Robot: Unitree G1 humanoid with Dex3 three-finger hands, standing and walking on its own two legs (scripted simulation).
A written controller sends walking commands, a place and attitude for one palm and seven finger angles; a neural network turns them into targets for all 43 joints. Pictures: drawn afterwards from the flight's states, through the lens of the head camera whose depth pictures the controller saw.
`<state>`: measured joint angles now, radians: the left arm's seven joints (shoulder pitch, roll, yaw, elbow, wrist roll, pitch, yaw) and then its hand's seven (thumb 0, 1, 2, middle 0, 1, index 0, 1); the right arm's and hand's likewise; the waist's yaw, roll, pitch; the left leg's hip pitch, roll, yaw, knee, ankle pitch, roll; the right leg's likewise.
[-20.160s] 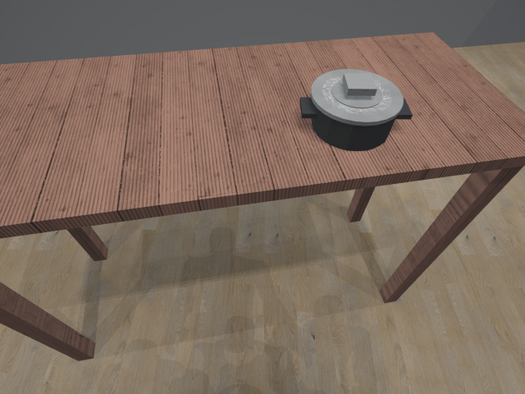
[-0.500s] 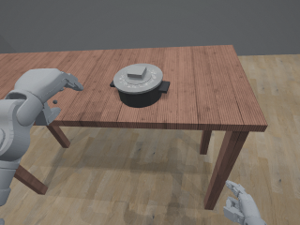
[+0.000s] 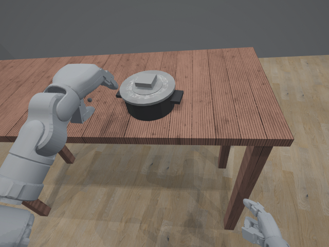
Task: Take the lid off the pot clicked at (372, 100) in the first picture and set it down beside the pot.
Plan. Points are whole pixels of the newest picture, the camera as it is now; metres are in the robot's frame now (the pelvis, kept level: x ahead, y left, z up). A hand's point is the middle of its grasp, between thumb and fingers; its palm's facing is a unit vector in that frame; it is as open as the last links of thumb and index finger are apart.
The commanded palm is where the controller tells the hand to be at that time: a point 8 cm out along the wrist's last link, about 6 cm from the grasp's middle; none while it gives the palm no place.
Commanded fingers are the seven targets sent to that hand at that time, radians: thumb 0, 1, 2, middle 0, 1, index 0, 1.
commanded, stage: move the open hand above the knob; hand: left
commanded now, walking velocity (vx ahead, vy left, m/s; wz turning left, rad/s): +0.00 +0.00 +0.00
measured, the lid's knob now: (146, 80) +0.52 +0.10 +0.15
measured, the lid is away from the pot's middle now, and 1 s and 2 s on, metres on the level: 0.00 0.00 0.00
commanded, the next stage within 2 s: none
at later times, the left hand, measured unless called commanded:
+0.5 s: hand (114, 87) +0.41 +0.15 +0.21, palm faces -0.10 -0.04 -0.99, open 9.8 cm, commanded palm +0.38 +0.16 +0.29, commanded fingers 0.00 -0.37 1.69 -0.88 -0.08 -0.88 -0.08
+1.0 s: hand (133, 65) +0.48 +0.11 +0.23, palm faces -0.12 -0.04 -0.99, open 9.8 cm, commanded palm +0.45 +0.11 +0.29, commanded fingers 0.00 -0.37 1.69 -0.88 -0.08 -0.88 -0.08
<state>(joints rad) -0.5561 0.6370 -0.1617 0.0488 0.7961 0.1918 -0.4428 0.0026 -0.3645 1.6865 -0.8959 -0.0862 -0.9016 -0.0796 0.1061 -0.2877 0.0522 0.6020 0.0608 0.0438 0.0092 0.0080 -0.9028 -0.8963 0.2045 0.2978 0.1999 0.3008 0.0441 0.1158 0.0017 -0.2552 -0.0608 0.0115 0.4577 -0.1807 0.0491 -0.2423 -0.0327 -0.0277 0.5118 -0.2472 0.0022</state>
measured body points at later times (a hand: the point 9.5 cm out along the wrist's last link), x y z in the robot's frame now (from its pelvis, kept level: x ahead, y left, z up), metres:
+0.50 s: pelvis +0.02 -0.01 +0.00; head +0.02 -0.06 +0.45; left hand +0.41 +0.15 +0.26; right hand +0.23 -0.23 -0.10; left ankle +0.04 +0.09 -0.74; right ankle +0.02 -0.12 -0.74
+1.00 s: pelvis +0.03 -0.01 +0.00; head +0.03 -0.05 +0.45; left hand +0.48 +0.11 +0.28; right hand +0.19 -0.24 -0.12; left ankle +0.04 +0.09 -0.74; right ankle +0.02 -0.12 -0.74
